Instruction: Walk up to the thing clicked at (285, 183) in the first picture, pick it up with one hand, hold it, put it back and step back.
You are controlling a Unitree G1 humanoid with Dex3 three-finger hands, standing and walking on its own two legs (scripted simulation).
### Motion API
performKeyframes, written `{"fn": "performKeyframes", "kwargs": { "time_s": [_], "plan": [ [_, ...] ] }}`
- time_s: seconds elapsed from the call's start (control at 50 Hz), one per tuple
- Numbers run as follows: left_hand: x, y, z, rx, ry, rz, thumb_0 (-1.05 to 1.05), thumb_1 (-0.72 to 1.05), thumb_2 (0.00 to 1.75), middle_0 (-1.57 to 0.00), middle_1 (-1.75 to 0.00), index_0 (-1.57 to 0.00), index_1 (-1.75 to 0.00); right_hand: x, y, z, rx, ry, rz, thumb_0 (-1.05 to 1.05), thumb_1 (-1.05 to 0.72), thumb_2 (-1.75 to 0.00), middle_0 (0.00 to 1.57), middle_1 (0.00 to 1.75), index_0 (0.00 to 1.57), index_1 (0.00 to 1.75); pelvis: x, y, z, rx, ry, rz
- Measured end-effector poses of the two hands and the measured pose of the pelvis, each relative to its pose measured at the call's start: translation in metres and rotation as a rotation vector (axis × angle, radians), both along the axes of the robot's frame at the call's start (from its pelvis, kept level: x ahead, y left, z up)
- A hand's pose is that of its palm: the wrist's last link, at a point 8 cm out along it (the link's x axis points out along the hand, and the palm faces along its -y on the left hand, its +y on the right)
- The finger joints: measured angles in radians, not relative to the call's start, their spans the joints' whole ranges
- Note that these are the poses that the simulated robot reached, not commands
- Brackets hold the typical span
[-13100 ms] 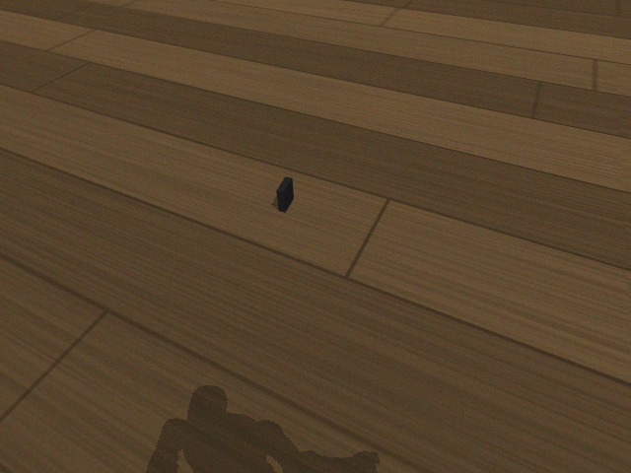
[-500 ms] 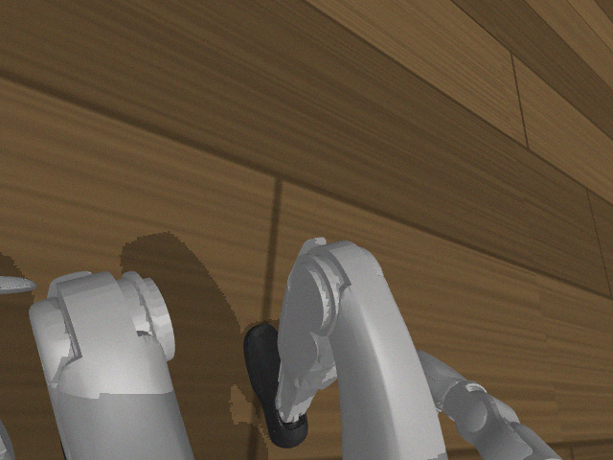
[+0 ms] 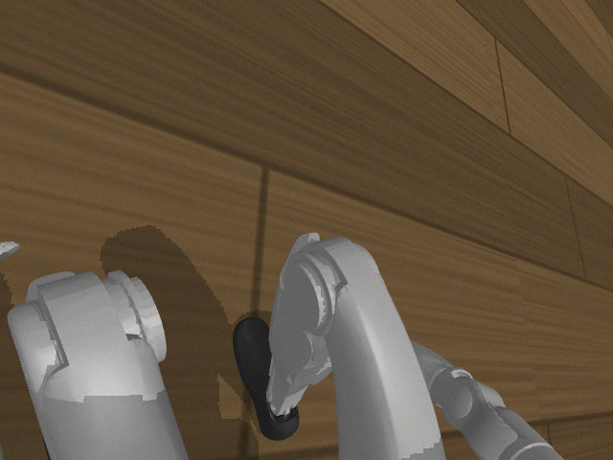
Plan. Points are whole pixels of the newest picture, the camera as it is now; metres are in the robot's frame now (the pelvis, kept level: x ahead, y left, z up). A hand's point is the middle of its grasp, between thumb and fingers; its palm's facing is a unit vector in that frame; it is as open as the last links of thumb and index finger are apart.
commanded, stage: close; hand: left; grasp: from the side
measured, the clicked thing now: out of the picture +0.42 +0.30 -0.22
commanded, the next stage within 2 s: settle in 1.46 s
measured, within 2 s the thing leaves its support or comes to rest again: leaves its support in 1.96 s
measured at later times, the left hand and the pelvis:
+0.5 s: hand out of the picture +0.41 +0.30 -0.18, palm faces +0.44 -0.90 +0.00, open 8.3 cm; pelvis +0.00 +0.00 +0.00, yaw -1 degrees
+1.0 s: hand out of the picture +0.41 +0.30 -0.19, palm faces +0.44 -0.90 +0.01, open 7.8 cm; pelvis +0.00 +0.00 +0.00, yaw -1 degrees
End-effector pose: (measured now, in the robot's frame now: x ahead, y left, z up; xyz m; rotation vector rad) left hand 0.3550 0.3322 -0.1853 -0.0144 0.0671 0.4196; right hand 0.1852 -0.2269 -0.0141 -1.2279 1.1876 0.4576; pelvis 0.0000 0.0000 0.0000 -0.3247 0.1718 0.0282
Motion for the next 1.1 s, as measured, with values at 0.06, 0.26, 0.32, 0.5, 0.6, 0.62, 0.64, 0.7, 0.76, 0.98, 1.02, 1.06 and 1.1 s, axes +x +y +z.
{"fn": "performKeyframes", "kwargs": {
  "time_s": [0.06, 0.26, 0.32, 0.5, 0.6, 0.62, 0.64, 0.7, 0.76, 0.98, 1.02, 1.06, 1.1],
  "plan": [
    [-0.001, 0.0, -0.001, 0.0, 0.0, 0.006, 0.0, -0.11, 0.33, -0.11, -0.17, -0.09, -0.18, -0.002, -0.001, 0.001, -0.006, 0.003, -0.001, 0.0, -0.89, -0.9, 0.21, 0.3, 0.21, 0.3, -0.001, 0.0, 0.0, -0.001, -0.003, -0.002],
    [0.005, 0.003, 0.002, 0.005, -0.01, 0.014, 0.0, 0.15, 0.5, -0.32, -0.36, -0.31, -0.37, -0.009, -0.002, 0.004, -0.024, 0.004, -0.008, 0.0, -0.88, -0.9, 0.21, 0.3, 0.21, 0.3, -0.003, 0.001, 0.0, -0.006, -0.013, -0.007],
    [0.008, 0.005, 0.003, 0.005, -0.012, 0.018, 0.0, 0.23, 0.54, -0.37, -0.41, -0.36, -0.41, -0.011, -0.001, 0.005, -0.026, 0.002, -0.013, 0.0, -0.87, -0.9, 0.21, 0.3, 0.21, 0.3, -0.003, 0.002, 0.0, -0.009, -0.015, -0.008],
    [0.01, 0.007, 0.002, -0.001, -0.006, 0.032, 0.0, 0.42, 0.66, -0.51, -0.53, -0.51, -0.54, -0.018, 0.0, 0.008, -0.031, 0.014, -0.021, 0.0, -0.86, -0.89, 0.21, 0.3, 0.21, 0.3, -0.004, 0.004, 0.002, -0.016, -0.016, -0.013],
    [0.012, 0.009, 0.001, 0.0, -0.01, 0.045, 0.01, 0.45, 0.69, -0.54, -0.58, -0.56, -0.59, -0.017, -0.001, 0.009, -0.04, 0.022, -0.018, 0.0, -0.86, -0.89, 0.21, 0.3, 0.21, 0.3, -0.003, 0.003, 0.003, -0.017, -0.012, -0.014],
    [0.013, 0.009, 0.001, 0.003, -0.01, 0.043, 0.01, 0.44, 0.69, -0.54, -0.58, -0.56, -0.6, -0.017, -0.001, 0.009, -0.041, 0.023, -0.018, 0.0, -0.85, -0.89, 0.21, 0.3, 0.21, 0.3, -0.003, 0.003, 0.003, -0.017, -0.011, -0.014],
    [0.013, 0.009, 0.001, 0.005, -0.01, 0.041, 0.01, 0.44, 0.7, -0.54, -0.59, -0.56, -0.61, -0.017, -0.001, 0.009, -0.043, 0.024, -0.017, 0.0, -0.85, -0.89, 0.21, 0.3, 0.21, 0.3, -0.003, 0.003, 0.003, -0.018, -0.01, -0.014],
    [0.015, 0.009, 0.001, 0.007, -0.012, 0.042, 0.01, 0.4, 0.73, -0.55, -0.63, -0.58, -0.64, -0.015, -0.001, 0.009, -0.045, 0.025, -0.014, 0.0, -0.85, -0.89, 0.21, 0.3, 0.21, 0.3, -0.002, 0.003, 0.003, -0.018, -0.007, -0.016],
    [0.016, 0.009, 0.001, 0.003, -0.014, 0.051, 0.01, 0.37, 0.76, -0.56, -0.66, -0.59, -0.67, -0.012, -0.001, 0.009, -0.045, 0.024, -0.01, 0.0, -0.85, -0.89, 0.21, 0.3, 0.21, 0.3, -0.002, 0.003, 0.003, -0.019, -0.006, -0.016],
    [0.015, 0.009, 0.0, 0.002, -0.019, 0.044, 0.01, 0.26, 0.85, -0.6, -0.76, -0.63, -0.78, -0.005, 0.002, 0.01, -0.05, 0.01, 0.0, 0.0, -0.86, -0.89, 0.21, 0.3, 0.21, 0.3, -0.002, 0.004, 0.005, -0.022, -0.003, -0.019],
    [0.013, 0.008, -0.001, 0.001, -0.018, 0.04, 0.01, 0.24, 0.87, -0.61, -0.77, -0.64, -0.79, -0.004, 0.003, 0.01, -0.049, 0.01, 0.003, 0.0, -0.86, -0.89, 0.21, 0.3, 0.21, 0.3, -0.002, 0.004, 0.005, -0.022, -0.004, -0.018],
    [0.011, 0.008, -0.001, -0.002, -0.018, 0.043, 0.01, 0.21, 0.88, -0.63, -0.79, -0.65, -0.81, -0.003, 0.003, 0.01, -0.048, 0.008, 0.005, 0.0, -0.86, -0.89, 0.21, 0.3, 0.21, 0.3, -0.002, 0.004, 0.005, -0.022, -0.005, -0.018],
    [0.009, 0.008, -0.002, -0.006, -0.019, 0.048, 0.01, 0.19, 0.89, -0.64, -0.81, -0.67, -0.83, -0.002, 0.003, 0.01, -0.048, 0.005, 0.009, 0.0, -0.86, -0.89, 0.21, 0.3, 0.21, 0.3, -0.002, 0.003, 0.004, -0.021, -0.006, -0.018]
  ]
}}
